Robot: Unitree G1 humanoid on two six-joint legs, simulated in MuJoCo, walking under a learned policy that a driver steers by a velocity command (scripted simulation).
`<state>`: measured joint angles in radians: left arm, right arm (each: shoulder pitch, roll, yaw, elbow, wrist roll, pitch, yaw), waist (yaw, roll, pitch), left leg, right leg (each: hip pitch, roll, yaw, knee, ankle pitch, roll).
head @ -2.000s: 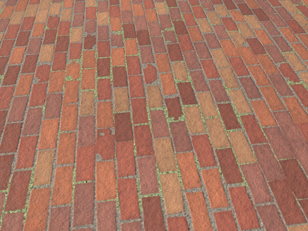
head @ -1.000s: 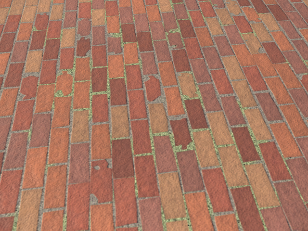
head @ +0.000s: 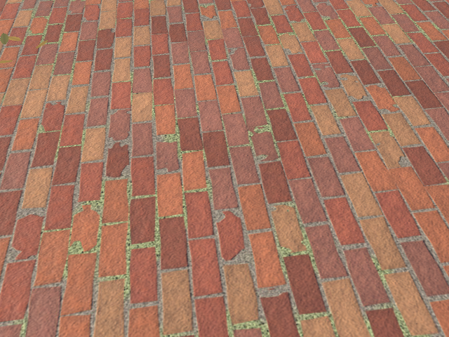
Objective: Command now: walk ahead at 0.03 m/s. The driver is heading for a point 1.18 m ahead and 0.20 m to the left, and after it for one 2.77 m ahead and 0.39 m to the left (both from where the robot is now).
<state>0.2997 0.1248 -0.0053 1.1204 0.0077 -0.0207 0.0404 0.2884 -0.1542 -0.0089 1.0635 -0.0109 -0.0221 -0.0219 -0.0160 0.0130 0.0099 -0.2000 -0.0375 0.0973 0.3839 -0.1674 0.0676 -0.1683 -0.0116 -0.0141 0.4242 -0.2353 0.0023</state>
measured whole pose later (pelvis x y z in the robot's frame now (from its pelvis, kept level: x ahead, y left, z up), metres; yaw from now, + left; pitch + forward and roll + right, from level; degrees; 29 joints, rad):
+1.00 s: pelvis +0.02 +0.03 +0.00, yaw +15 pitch +1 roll -1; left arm 0.18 0.22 0.07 0.93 0.04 0.00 0.00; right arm 0.31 -0.20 -0.07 0.93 -0.01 -0.01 -0.02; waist -0.01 -0.02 0.00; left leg -0.20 -0.09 -0.03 0.35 -0.17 0.11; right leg -0.47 -0.03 -0.01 0.98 -0.29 0.00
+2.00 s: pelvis +0.48 +0.08 -0.02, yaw +17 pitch +1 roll +0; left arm 0.44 0.19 0.03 1.02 0.01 -0.08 0.01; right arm 0.05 -0.20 -0.04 0.87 -0.04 -0.07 0.01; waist 0.03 -0.01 0.07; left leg -0.43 -0.05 0.12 0.56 -0.15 0.13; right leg -0.07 0.05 -0.02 0.90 -0.43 -0.08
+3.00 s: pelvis +0.75 +0.15 +0.00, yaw +17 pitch +0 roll +0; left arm 0.30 0.19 0.03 1.03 0.03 -0.01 -0.01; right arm 0.40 -0.16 -0.03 1.14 -0.02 -0.02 -0.04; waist -0.01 0.00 -0.03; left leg -0.11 0.01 0.01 0.37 -0.27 0.02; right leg -0.33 0.04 -0.06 0.68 -0.36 -0.07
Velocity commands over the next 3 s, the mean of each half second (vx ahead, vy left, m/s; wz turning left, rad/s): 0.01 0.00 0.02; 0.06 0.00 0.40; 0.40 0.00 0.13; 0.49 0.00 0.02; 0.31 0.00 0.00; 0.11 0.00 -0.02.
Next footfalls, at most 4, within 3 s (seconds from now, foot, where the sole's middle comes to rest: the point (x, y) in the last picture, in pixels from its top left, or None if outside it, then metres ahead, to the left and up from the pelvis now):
1.42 right None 0.32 -0.06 -0.78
1.94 left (177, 321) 0.59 0.18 -0.78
2.44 right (205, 248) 0.85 0.10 -0.78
2.78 left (152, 285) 0.71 0.27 -0.78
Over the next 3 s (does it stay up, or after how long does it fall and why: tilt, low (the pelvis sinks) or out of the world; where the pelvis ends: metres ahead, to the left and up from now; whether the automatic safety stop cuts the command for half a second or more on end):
stays up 0.75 0.15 0.00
